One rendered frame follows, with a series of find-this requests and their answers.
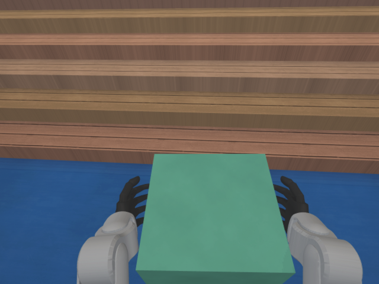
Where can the left robot hand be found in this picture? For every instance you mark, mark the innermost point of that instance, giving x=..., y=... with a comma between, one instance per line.
x=127, y=202

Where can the right robot hand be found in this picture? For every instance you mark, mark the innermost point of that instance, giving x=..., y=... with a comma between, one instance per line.
x=294, y=203

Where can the robot left forearm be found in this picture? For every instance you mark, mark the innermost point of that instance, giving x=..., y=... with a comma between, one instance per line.
x=104, y=258

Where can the carton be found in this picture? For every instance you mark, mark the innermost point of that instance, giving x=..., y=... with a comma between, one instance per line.
x=213, y=219

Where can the robot right forearm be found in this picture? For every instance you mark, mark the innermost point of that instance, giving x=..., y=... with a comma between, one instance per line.
x=325, y=258

